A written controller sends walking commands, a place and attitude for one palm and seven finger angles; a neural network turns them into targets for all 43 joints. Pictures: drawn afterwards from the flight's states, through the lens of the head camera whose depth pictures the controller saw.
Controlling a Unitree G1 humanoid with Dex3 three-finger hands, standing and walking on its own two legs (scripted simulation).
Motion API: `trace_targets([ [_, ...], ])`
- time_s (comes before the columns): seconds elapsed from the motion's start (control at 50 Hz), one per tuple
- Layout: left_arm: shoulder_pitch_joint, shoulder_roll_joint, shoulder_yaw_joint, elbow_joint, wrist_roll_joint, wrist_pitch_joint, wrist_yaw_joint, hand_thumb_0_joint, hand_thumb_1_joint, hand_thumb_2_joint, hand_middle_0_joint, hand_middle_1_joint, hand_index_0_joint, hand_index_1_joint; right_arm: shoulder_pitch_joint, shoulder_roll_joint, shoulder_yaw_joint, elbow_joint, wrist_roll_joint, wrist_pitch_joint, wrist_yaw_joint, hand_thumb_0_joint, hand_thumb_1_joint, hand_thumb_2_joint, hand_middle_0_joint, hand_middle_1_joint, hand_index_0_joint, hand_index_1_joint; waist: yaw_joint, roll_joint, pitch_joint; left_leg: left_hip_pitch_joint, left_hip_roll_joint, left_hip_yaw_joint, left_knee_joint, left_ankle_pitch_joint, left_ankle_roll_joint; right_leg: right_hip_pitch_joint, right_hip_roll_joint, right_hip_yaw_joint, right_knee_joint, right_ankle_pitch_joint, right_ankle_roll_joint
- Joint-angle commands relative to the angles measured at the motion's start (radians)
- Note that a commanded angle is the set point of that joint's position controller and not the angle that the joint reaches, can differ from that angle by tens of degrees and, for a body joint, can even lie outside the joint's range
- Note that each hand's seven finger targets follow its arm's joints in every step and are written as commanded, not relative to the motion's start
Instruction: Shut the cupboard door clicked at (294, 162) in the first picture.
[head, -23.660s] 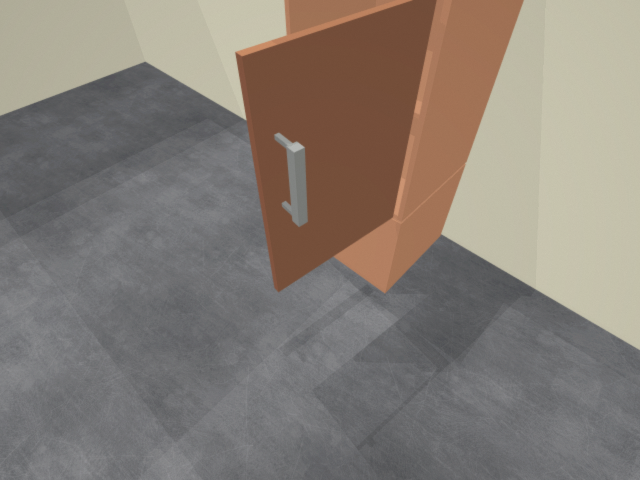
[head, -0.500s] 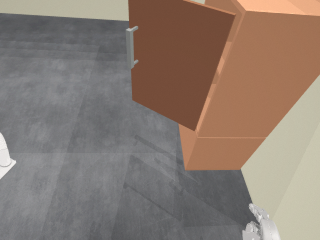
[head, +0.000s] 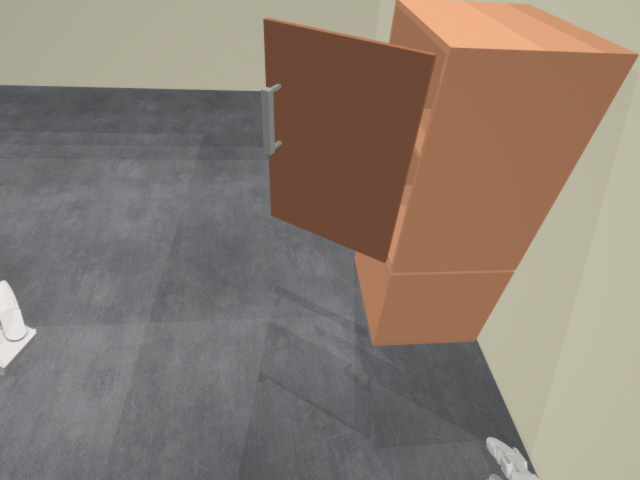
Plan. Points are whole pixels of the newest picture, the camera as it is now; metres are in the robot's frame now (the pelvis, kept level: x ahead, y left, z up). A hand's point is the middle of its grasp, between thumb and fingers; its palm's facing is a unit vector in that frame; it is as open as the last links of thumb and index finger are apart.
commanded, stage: stop stepping back and stand still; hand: left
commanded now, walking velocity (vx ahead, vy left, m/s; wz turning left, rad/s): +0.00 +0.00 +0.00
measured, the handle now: (273, 119) +0.98 +0.15 +0.02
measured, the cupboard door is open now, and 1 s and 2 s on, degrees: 56 56 56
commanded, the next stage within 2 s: let the arm hang, fingers relaxed in 0.96 s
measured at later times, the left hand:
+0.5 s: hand out of the picture +0.08 +0.28 +0.18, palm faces +0.47 -0.77 -0.43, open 7.4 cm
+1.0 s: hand out of the picture +0.05 +0.32 +0.17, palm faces +0.46 -0.77 -0.45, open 7.4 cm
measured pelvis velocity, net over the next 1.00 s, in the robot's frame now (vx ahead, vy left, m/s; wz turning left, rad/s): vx -0.14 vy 0.05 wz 0.00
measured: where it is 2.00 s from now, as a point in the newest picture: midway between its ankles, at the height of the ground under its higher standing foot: outside the picture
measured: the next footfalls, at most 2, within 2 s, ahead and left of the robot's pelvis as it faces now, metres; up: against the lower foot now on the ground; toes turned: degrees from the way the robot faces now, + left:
left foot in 0.26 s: +0.06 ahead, +0.12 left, +0.00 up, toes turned -1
right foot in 0.46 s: -0.10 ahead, -0.05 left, +0.00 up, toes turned +2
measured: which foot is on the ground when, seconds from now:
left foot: down 0.00-0.10, up 0.12-0.24, down 0.26-0.48, up 0.50-0.64, down 0.66-1.00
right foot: down 0.00-0.28, up 0.30-0.44, down 0.46-1.00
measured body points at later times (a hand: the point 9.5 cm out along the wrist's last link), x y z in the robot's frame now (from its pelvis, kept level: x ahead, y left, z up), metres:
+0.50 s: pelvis -0.12 +0.02 +0.00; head -0.14 +0.03 +0.45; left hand +0.05 +0.32 +0.20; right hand +0.03 -0.19 -0.09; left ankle +0.01 +0.13 -0.72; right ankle -0.10 -0.06 -0.74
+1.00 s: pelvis -0.14 +0.05 +0.00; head -0.16 +0.06 +0.45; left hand +0.02 +0.36 +0.19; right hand +0.01 -0.17 -0.08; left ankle -0.08 +0.15 -0.73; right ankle -0.14 -0.05 -0.74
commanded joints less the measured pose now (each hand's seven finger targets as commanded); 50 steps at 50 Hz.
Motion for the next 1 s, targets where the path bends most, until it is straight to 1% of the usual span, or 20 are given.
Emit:
trace_targets([
  [0.0, -0.065, 0.159, 0.081, -0.25, 0.003, -0.058, 0.005, 0.0, 0.9, 0.9, -0.2, -0.3, -0.2, -0.3, -0.13, -0.118, -0.044, -0.173, -0.01, -0.075, 0.005, 0.0, -0.9, -0.9, 0.2, 0.3, 0.2, 0.3, 0.039, 0.22, -0.028, -0.116, 0.129, -0.13, -0.374, -0.58, 0.004, 0.169, 0.043, -0.093, 0.047, -0.037, -0.002],
  [0.06, 0.007, 0.188, 0.096, -0.274, -0.001, -0.044, -0.002, 0.0, 0.9, 0.9, -0.2, -0.3, -0.2, -0.3, -0.121, -0.101, -0.053, -0.173, -0.017, -0.058, 0.024, 0.0, -0.9, -0.9, 0.2, 0.3, 0.2, 0.3, 0.027, 0.048, -0.071, 0.041, 0.001, 0.065, -0.063, -0.34, -0.035, 0.025, -0.078, -0.007, -0.194, -0.139, -0.069],
  [0.1, 0.017, 0.198, 0.104, -0.264, -0.005, -0.034, 0.0, 0.0, 0.9, 0.9, -0.2, -0.3, -0.2, -0.3, -0.1, -0.109, -0.069, -0.145, -0.014, -0.028, 0.025, 0.0, -0.9, -0.9, 0.2, 0.3, 0.2, 0.3, 0.024, -0.226, -0.02, 0.191, -0.055, 0.046, 0.444, -0.175, -0.051, -0.415, -0.299, 0.305, -0.391, -0.439, -0.175],
  [0.12, 0.001, 0.203, 0.121, -0.25, -0.001, -0.031, 0.008, 0.0, 0.9, 0.9, -0.2, -0.3, -0.2, -0.3, -0.094, -0.119, -0.071, -0.129, -0.02, -0.015, 0.027, 0.0, -0.9, -0.9, 0.2, 0.3, 0.2, 0.3, 0.02, -0.244, 0.011, 0.157, -0.037, 0.013, 0.554, -0.176, -0.046, -0.472, -0.34, 0.35, -0.398, -0.449, -0.207],
  [0.16, -0.124, 0.18, 0.091, -0.227, 0.007, -0.039, 0.032, 0.0, 0.9, 0.9, -0.2, -0.3, -0.2, -0.3, -0.105, -0.095, -0.035, -0.135, -0.022, -0.014, 0.021, 0.0, -0.9, -0.9, 0.2, 0.3, 0.2, 0.3, 0.0, -0.152, 0.074, 0.127, 0.044, -0.026, 0.297, -0.225, -0.013, -0.384, -0.283, 0.193, -0.282, -0.257, -0.124],
  [0.2, -0.239, 0.155, 0.057, -0.19, 0.013, -0.048, 0.036, 0.0, 0.9, 0.9, -0.2, -0.3, -0.2, -0.3, -0.107, -0.117, -0.03, -0.115, -0.018, -0.03, 0.004, 0.0, -0.9, -0.9, 0.2, 0.3, 0.2, 0.3, 0.0, 0.045, 0.095, 0.13, 0.029, -0.017, 0.003, -0.25, -0.004, -0.296, -0.154, 0.085, -0.128, -0.205, -0.051],
  [0.24, -0.313, 0.161, 0.052, -0.217, 0.025, -0.06, 0.04, 0.0, 0.9, 0.9, -0.2, -0.3, -0.2, -0.3, -0.114, -0.148, -0.044, -0.145, 0.003, -0.068, -0.011, 0.0, -0.9, -0.9, 0.2, 0.3, 0.2, 0.3, 0.027, 0.161, 0.09, 0.011, 0.161, -0.203, -0.224, -0.403, 0.049, -0.139, -0.04, -0.001, 0.06, -0.014, 0.01],
  [0.28, -0.228, 0.136, 0.065, -0.182, 0.035, -0.053, 0.025, 0.0, 0.9, 0.9, -0.2, -0.3, -0.2, -0.3, -0.133, -0.139, -0.041, -0.149, 0.003, -0.077, -0.008, 0.0, -0.9, -0.9, 0.2, 0.3, 0.2, 0.3, 0.022, 0.343, 0.045, -0.25, 0.251, -0.33, -0.442, -0.889, 0.084, 0.105, 0.031, -0.05, 0.342, -0.015, 0.04],
  [0.34, -0.174, 0.138, 0.051, -0.277, 0.041, -0.053, 0.011, 0.0, 0.9, 0.9, -0.2, -0.3, -0.2, -0.3, -0.146, -0.104, -0.039, -0.171, -0.005, -0.087, 0.022, 0.0, -0.9, -0.9, 0.2, 0.3, 0.2, 0.3, 0.037, 0.207, 0.061, -0.23, 0.217, -0.241, -0.381, -0.661, 0.088, 0.13, 0.013, -0.071, 0.25, -0.027, 0.015],
  [0.4, -0.037, 0.175, 0.092, -0.295, 0.025, -0.051, 0.013, 0.0, 0.9, 0.9, -0.2, -0.3, -0.2, -0.3, -0.14, -0.095, -0.032, -0.171, -0.012, -0.077, 0.04, 0.0, -0.9, -0.9, 0.2, 0.3, 0.2, 0.3, 0.033, 0.128, 0.019, -0.122, 0.106, -0.067, -0.209, -0.455, 0.009, 0.17, -0.026, -0.06, -0.128, -0.026, -0.032],
  [0.46, -0.03, 0.217, 0.145, -0.224, -0.004, -0.057, 0.018, 0.0, 0.9, 0.9, -0.2, -0.3, -0.2, -0.3, -0.118, -0.091, -0.034, -0.142, -0.021, -0.043, 0.049, 0.0, -0.9, -0.9, 0.2, 0.3, 0.2, 0.3, 0.029, -0.118, -0.016, -0.027, 0.007, 0.029, 0.269, -0.17, -0.043, -0.083, -0.335, 0.375, -0.359, -0.19, -0.179],
  [0.48, -0.029, 0.17, 0.109, -0.165, -0.005, -0.045, 0.02, 0.0, 0.9, 0.9, -0.2, -0.3, -0.2, -0.3, -0.101, -0.092, -0.043, -0.13, -0.01, -0.032, 0.047, 0.0, -0.9, -0.9, 0.2, 0.3, 0.2, 0.3, 0.03, -0.172, 0.008, -0.038, 0.002, 0.007, 0.361, -0.173, -0.042, -0.131, -0.343, 0.405, -0.371, -0.261, -0.191],
  [0.56, -0.108, 0.166, 0.078, -0.113, 0.003, -0.049, 0.034, 0.0, 0.9, 0.9, -0.2, -0.3, -0.2, -0.3, -0.134, -0.093, -0.027, -0.123, -0.009, -0.027, 0.024, 0.0, -0.9, -0.9, 0.2, 0.3, 0.2, 0.3, 0.023, -0.11, 0.056, 0.065, 0.025, 0.026, 0.194, -0.155, -0.017, -0.185, -0.255, 0.209, -0.291, -0.138, -0.128],
  [0.6, -0.155, 0.16, 0.058, -0.133, 0.009, -0.055, 0.033, 0.0, 0.9, 0.9, -0.2, -0.3, -0.2, -0.3, -0.133, -0.105, -0.031, -0.118, -0.008, -0.044, 0.013, 0.0, -0.9, -0.9, 0.2, 0.3, 0.2, 0.3, 0.025, -0.073, 0.046, 0.168, 0.014, 0.042, 0.046, -0.15, 0.0, -0.188, -0.201, 0.169, -0.265, -0.124, -0.081],
  [0.66, -0.16, 0.172, 0.061, -0.21, 0.013, -0.069, 0.027, 0.0, 0.9, 0.9, -0.2, -0.3, -0.2, -0.3, -0.143, -0.136, -0.045, -0.142, 0.001, -0.069, 0.005, 0.0, -0.9, -0.9, 0.2, 0.3, 0.2, 0.3, 0.039, -0.004, 0.018, 0.186, 0.086, -0.036, -0.087, -0.1, 0.028, -0.097, -0.119, 0.126, -0.164, 0.044, -0.028],
  [0.72, -0.145, 0.168, 0.084, -0.285, 0.021, -0.077, 0.023, 0.0, 0.9, 0.9, -0.2, -0.3, -0.2, -0.3, -0.15, -0.133, -0.03, -0.147, -0.003, -0.078, 0.004, 0.0, -0.9, -0.9, 0.2, 0.3, 0.2, 0.3, 0.032, 0.242, 0.021, -0.014, 0.185, -0.212, -0.36, -0.534, 0.05, 0.035, -0.031, -0.015, 0.046, 0.027, 0.017],
  [0.78, -0.102, 0.151, 0.083, -0.229, 0.03, -0.071, 0.024, 0.0, 0.9, 0.9, -0.2, -0.3, -0.2, -0.3, -0.137, -0.119, -0.035, -0.154, -0.003, -0.085, 0.008, 0.0, -0.9, -0.9, 0.2, 0.3, 0.2, 0.3, 0.036, 0.13, 0.034, -0.09, 0.199, -0.17, -0.332, -0.513, 0.062, 0.119, -0.032, -0.036, 0.023, 0.099, 0.021],
  [0.84, -0.051, 0.136, 0.08, -0.194, 0.025, -0.071, 0.018, 0.0, 0.9, 0.9, -0.2, -0.3, -0.2, -0.3, -0.126, -0.115, -0.035, -0.162, -0.002, -0.082, 0.02, 0.0, -0.9, -0.9, 0.2, 0.3, 0.2, 0.3, 0.026, 0.151, 0.042, -0.094, 0.139, -0.098, -0.282, -0.443, 0.026, 0.14, -0.043, -0.035, -0.077, 0.101, 0.002],
  [0.94, -0.016, 0.141, 0.081, -0.184, 0.0, -0.061, 0.016, 0.0, 0.9, 0.9, -0.2, -0.3, -0.2, -0.3, -0.135, -0.103, -0.035, -0.161, -0.002, -0.062, 0.032, 0.0, -0.9, -0.9, 0.2, 0.3, 0.2, 0.3, 0.025, -0.036, -0.002, 0.066, 0.057, -0.001, -0.066, -0.232, -0.002, -0.029, -0.132, 0.127, -0.243, -0.013, -0.048],
  [0.98, -0.042, 0.141, 0.073, -0.199, -0.001, -0.058, 0.018, 0.0, 0.9, 0.9, -0.2, -0.3, -0.2, -0.3, -0.136, -0.105, -0.034, -0.152, -0.002, -0.054, 0.032, 0.0, -0.9, -0.9, 0.2, 0.3, 0.2, 0.3, 0.021, -0.04, -0.009, 0.129, 0.05, 0.006, -0.01, -0.154, -0.002, -0.091, -0.158, 0.164, -0.263, 0.005, -0.057],
])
